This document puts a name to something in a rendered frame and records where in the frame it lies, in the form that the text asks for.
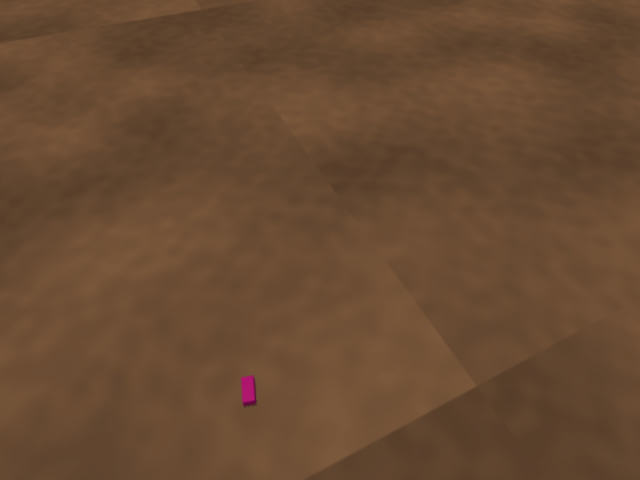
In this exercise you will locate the small box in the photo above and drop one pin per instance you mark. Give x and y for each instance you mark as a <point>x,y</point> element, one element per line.
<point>248,390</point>

